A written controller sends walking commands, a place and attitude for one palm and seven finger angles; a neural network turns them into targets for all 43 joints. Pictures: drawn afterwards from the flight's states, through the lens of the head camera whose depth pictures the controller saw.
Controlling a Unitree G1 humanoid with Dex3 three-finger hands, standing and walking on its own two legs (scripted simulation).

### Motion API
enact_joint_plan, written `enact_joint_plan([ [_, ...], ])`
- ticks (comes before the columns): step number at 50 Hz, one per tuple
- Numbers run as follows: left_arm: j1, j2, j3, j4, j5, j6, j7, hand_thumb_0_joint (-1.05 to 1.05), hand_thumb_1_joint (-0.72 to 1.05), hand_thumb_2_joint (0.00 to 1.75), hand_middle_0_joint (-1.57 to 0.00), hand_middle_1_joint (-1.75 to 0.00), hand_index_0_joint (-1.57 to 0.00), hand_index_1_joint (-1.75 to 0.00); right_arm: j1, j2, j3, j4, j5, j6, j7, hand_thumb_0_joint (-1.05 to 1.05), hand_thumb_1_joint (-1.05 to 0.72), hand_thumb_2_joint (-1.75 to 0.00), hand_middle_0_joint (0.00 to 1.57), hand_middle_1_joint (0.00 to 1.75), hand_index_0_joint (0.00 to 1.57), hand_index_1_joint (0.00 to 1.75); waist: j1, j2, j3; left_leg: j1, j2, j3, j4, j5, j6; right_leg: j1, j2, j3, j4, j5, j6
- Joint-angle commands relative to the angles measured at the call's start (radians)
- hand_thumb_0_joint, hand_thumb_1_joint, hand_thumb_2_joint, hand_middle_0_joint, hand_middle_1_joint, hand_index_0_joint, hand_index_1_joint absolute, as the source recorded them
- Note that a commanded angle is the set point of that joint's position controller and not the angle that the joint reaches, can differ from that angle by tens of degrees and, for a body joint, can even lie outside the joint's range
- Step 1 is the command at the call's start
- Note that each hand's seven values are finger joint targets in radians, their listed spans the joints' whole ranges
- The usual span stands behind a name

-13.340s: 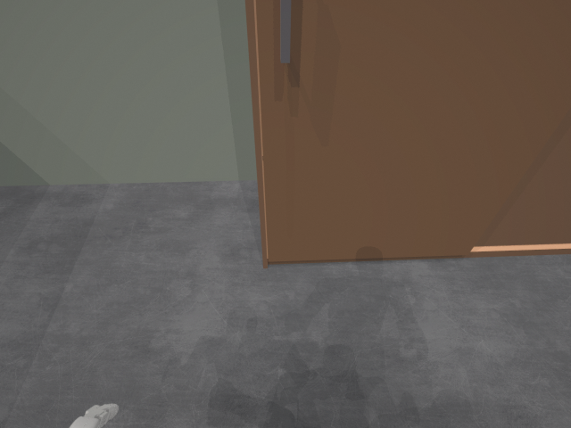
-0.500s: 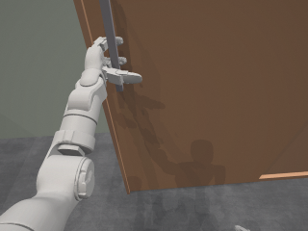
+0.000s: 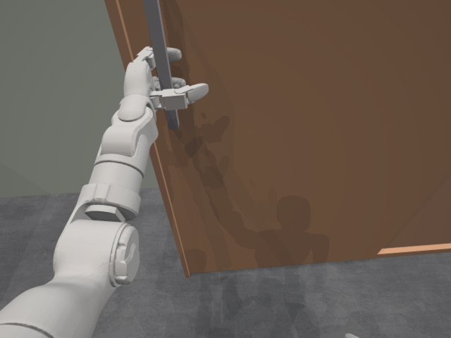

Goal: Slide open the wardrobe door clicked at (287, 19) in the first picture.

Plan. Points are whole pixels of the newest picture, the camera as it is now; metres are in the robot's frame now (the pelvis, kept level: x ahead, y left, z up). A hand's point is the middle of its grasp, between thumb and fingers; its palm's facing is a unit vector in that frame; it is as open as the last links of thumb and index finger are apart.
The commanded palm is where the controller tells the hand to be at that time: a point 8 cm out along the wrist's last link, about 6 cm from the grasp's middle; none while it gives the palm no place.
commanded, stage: grip the handle and tug to test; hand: left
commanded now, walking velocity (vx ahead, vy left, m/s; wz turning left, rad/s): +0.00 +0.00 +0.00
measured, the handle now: (162, 55) +0.51 +0.12 +0.27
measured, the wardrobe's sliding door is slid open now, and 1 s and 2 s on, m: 0.00 0.00 0.02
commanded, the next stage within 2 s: tug the door sideways, standing still in 1.02 s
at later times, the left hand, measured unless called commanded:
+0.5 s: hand (177, 88) +0.46 +0.09 +0.24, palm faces +0.09 -1.00 +0.01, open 5.5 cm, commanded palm +0.43 +0.14 +0.24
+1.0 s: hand (177, 90) +0.46 +0.09 +0.24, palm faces +0.07 -1.00 +0.02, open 5.8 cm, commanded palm +0.40 +0.14 +0.24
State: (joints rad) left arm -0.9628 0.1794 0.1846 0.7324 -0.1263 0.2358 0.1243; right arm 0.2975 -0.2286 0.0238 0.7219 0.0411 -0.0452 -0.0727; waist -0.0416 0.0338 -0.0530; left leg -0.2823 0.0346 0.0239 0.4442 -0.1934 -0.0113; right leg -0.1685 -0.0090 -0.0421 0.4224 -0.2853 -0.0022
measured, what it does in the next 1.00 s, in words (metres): stands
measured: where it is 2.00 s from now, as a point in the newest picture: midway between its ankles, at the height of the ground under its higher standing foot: outside the picture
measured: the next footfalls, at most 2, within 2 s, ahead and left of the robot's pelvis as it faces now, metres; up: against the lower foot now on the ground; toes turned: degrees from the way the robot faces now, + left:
none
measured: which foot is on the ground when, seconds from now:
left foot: down 0.00-1.00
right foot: down 0.00-1.00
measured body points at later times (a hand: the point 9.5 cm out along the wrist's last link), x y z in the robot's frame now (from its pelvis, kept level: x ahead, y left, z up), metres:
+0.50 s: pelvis +0.01 -0.01 +0.00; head +0.00 -0.02 +0.45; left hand +0.45 +0.15 +0.24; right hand +0.14 -0.25 -0.11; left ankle +0.02 +0.13 -0.74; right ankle -0.04 -0.12 -0.74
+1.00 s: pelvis +0.04 -0.01 +0.00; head +0.02 -0.03 +0.45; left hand +0.45 +0.14 +0.24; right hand +0.18 -0.25 -0.11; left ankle +0.02 +0.13 -0.74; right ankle -0.04 -0.12 -0.74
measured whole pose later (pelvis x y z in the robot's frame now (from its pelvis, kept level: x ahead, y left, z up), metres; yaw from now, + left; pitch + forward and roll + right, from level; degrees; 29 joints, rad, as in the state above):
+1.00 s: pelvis +0.04 -0.01 +0.00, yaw -1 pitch +1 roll +1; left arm -0.69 0.16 0.19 0.31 -0.15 0.39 0.11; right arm 0.22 -0.23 0.02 0.64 0.05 0.03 -0.05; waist -0.03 0.05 -0.07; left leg -0.20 0.04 0.04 0.41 -0.23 -0.02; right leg -0.09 -0.01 -0.03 0.40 -0.32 -0.01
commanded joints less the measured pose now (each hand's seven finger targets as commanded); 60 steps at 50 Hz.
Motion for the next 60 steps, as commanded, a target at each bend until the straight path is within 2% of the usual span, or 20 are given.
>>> enact_joint_plan([
  [1,-0.526,0.129,0.001,-0.229,0.006,-0.065,-0.006,0.0,0.48,0.72,-0.41,-1.34,-0.41,-1.34,-0.053,-0.122,-0.045,-0.123,-0.001,-0.042,-0.006,0.0,-0.9,-0.9,0.2,0.3,0.2,0.3,0.002,-0.083,-0.297,0.235,-0.03,-0.008,-0.004,0.26,0.052,-0.01,0.03,-0.005,-0.042,0.371,-0.014],
  [3,-0.502,0.129,0.003,-0.224,0.005,-0.051,-0.007,0.0,0.57,0.76,-0.42,-1.35,-0.42,-1.35,-0.057,-0.128,-0.047,-0.13,-0.001,-0.038,-0.007,0.0,-0.9,-0.9,0.2,0.3,0.2,0.3,0.011,-0.086,-0.288,0.226,-0.033,-0.007,-0.008,0.248,0.053,0.004,0.029,-0.008,-0.049,0.354,-0.013],
  [4,-0.531,0.125,-0.004,-0.233,0.003,-0.045,-0.009,0.0,0.62,0.78,-0.42,-1.36,-0.42,-1.36,-0.066,-0.125,-0.044,-0.129,0.003,-0.038,-0.009,0.0,-0.9,-0.9,0.2,0.3,0.2,0.3,0.002,-0.08,-0.268,0.226,-0.031,-0.006,-0.008,0.24,0.055,-0.018,0.029,-0.005,-0.051,0.351,-0.012],
  [8,-0.512,0.144,0.02,-0.242,-0.004,-0.035,-0.008,0.0,0.81,0.86,-0.44,-1.39,-0.44,-1.39,-0.061,-0.129,-0.049,-0.129,-0.001,-0.033,-0.012,0.0,-0.9,-0.9,0.2,0.3,0.2,0.3,0.011,-0.102,-0.296,0.231,-0.033,-0.006,-0.002,0.266,0.056,0.009,0.028,-0.005,-0.046,0.376,-0.012],
  [10,-0.52,0.111,-0.005,-0.289,-0.005,-0.038,-0.01,0.0,0.9,0.9,-0.45,-1.4,-0.45,-1.4,-0.073,-0.118,-0.045,-0.139,0.001,-0.036,-0.008,0.0,-0.9,-0.9,0.2,0.3,0.2,0.3,0.012,-0.073,-0.323,0.25,-0.037,-0.007,0.005,0.292,0.055,0.008,0.03,-0.005,-0.034,0.406,-0.015],
  [16,-0.494,0.081,-0.031,-0.346,-0.008,-0.03,-0.013,0.0,0.9,0.9,-0.45,-1.4,-0.45,-1.4,-0.087,-0.116,-0.046,-0.147,0.002,-0.033,-0.002,0.0,-0.9,-0.9,0.2,0.3,0.2,0.3,0.009,-0.074,-0.322,0.266,-0.036,-0.004,0.012,0.324,0.055,0.014,0.031,-0.007,-0.029,0.449,-0.014],
  [18,-0.475,0.111,-0.008,-0.34,-0.009,-0.025,-0.01,0.0,0.9,0.9,-0.45,-1.4,-0.45,-1.4,-0.086,-0.124,-0.048,-0.147,0.0,-0.026,-0.004,0.0,-0.9,-0.9,0.2,0.3,0.2,0.3,0.016,-0.096,-0.321,0.262,-0.038,-0.007,0.006,0.321,0.056,0.035,0.03,-0.01,-0.035,0.441,-0.014],
  [22,-0.481,0.1,-0.018,-0.378,-0.01,-0.011,-0.018,0.0,0.9,0.9,-0.45,-1.4,-0.45,-1.4,-0.101,-0.117,-0.046,-0.154,0.002,-0.022,-0.005,0.0,-0.9,-0.9,0.2,0.3,0.2,0.3,0.012,-0.084,-0.334,0.273,-0.04,-0.001,0.011,0.337,0.056,0.03,0.029,-0.006,-0.028,0.477,-0.012],
  [23,-0.442,0.113,-0.002,-0.362,-0.012,-0.007,-0.018,0.0,0.9,0.9,-0.45,-1.4,-0.45,-1.4,-0.104,-0.12,-0.046,-0.157,0.0,-0.017,-0.006,0.0,-0.9,-0.9,0.2,0.3,0.2,0.3,0.025,-0.075,-0.328,0.266,-0.041,0.0,0.009,0.346,0.056,0.052,0.027,-0.008,-0.031,0.477,-0.014],
  [26,-0.46,0.118,-0.002,-0.388,-0.013,-0.002,-0.021,0.0,0.9,0.9,-0.45,-1.4,-0.45,-1.4,-0.111,-0.116,-0.043,-0.158,0.002,-0.014,-0.006,0.0,-0.9,-0.9,0.2,0.3,0.2,0.3,0.018,-0.079,-0.321,0.268,-0.041,0.0,0.012,0.345,0.056,0.039,0.028,-0.006,-0.028,0.491,-0.013],
  [30,-0.447,0.07,-0.038,-0.406,-0.012,0.011,-0.021,0.0,0.9,0.9,-0.45,-1.4,-0.45,-1.4,-0.12,-0.112,-0.042,-0.164,0.004,-0.007,-0.004,0.0,-0.9,-0.9,0.2,0.3,0.2,0.3,0.015,-0.055,-0.324,0.281,-0.042,-0.002,0.02,0.377,0.056,0.035,0.028,-0.009,-0.02,0.514,-0.014],
  [31,-0.442,0.062,-0.04,-0.408,-0.015,0.015,-0.02,0.0,0.9,0.9,-0.45,-1.4,-0.45,-1.4,-0.119,-0.111,-0.043,-0.163,0.003,-0.007,-0.004,0.0,-0.9,-0.9,0.2,0.3,0.2,0.3,0.013,-0.079,-0.317,0.283,-0.041,-0.003,0.021,0.378,0.056,0.031,0.029,-0.01,-0.022,0.518,-0.013],
  [33,-0.375,0.091,-0.006,-0.436,-0.019,0.016,-0.017,0.0,0.9,0.9,-0.45,-1.4,-0.45,-1.4,-0.124,-0.116,-0.046,-0.176,-0.001,-0.003,-0.001,0.0,-0.9,-0.9,0.2,0.3,0.2,0.3,0.038,-0.079,-0.358,0.289,-0.043,-0.003,0.018,0.415,0.055,0.082,0.026,-0.014,-0.016,0.547,-0.015],
  [42,-0.23,0.062,-0.016,-0.589,-0.036,0.056,-0.034,0.0,0.9,0.9,-0.45,-1.4,-0.45,-1.4,-0.176,-0.107,-0.041,-0.214,0.003,0.011,0.008,0.0,-0.9,-0.9,0.2,0.3,0.2,0.3,0.055,-0.099,-0.36,0.3,-0.044,0.009,0.02,0.475,0.056,0.119,0.025,-0.017,-0.005,0.654,-0.009],
  [47,-0.109,0.089,0.016,-0.713,-0.04,0.091,-0.04,0.0,0.9,0.9,-0.45,-1.4,-0.45,-1.4,-0.208,-0.106,-0.039,-0.241,0.002,0.026,0.012,0.0,-0.9,-0.9,0.2,0.3,0.2,0.3,0.074,-0.093,-0.378,0.301,-0.045,0.019,0.021,0.522,0.053,0.166,0.018,-0.019,0.009,0.746,-0.005],
  [48,-0.054,0.102,0.032,-0.715,-0.044,0.098,-0.038,0.0,0.9,0.9,-0.45,-1.4,-0.45,-1.4,-0.213,-0.111,-0.04,-0.25,0.001,0.032,0.013,0.0,-0.9,-0.9,0.2,0.3,0.2,0.3,0.088,-0.098,-0.38,0.292,-0.047,0.017,0.019,0.53,0.052,0.191,0.017,-0.023,0.009,0.747,-0.007],
  [51,-0.032,0.085,0.011,-0.822,-0.044,0.124,-0.04,0.0,0.9,0.9,-0.45,-1.4,-0.45,-1.4,-0.237,-0.103,-0.035,-0.264,0.003,0.037,0.019,0.0,-0.9,-0.9,0.2,0.3,0.2,0.3,0.083,-0.078,-0.38,0.306,-0.043,0.019,0.023,0.557,0.05,0.183,0.015,-0.021,0.017,0.777,-0.006],
  [53,0.026,0.114,0.043,-0.837,-0.045,0.145,-0.034,0.0,0.9,0.9,-0.45,-1.4,-0.45,-1.4,-0.245,-0.109,-0.036,-0.269,0.001,0.047,0.019,0.0,-0.9,-0.9,0.2,0.3,0.2,0.3,0.095,-0.084,-0.378,0.298,-0.043,0.019,0.023,0.57,0.048,0.203,0.014,-0.024,0.018,0.79,-0.005],
  [56,0.032,0.075,-0.004,-0.916,-0.045,0.175,-0.037,0.0,0.9,0.9,-0.45,-1.4,-0.45,-1.4,-0.263,-0.103,-0.034,-0.278,0.005,0.049,0.024,0.0,-0.9,-0.9,0.2,0.3,0.2,0.3,0.083,-0.077,-0.372,0.314,-0.036,0.014,0.026,0.594,0.047,0.182,0.015,-0.024,0.022,0.784,-0.007],
  [60,-0.17,0.039,-0.053,-0.842,-0.037,0.209,-0.015,0.0,0.9,0.9,-0.45,-1.4,-0.45,-1.4,-0.252,-0.103,-0.035,-0.234,0.003,0.045,0.017,0.0,-0.9,-0.9,0.2,0.3,0.2,0.3,0.037,-0.063,-0.312,0.324,-0.037,0.009,0.033,0.544,0.047,0.109,0.022,-0.021,0.003,0.723,-0.008],
])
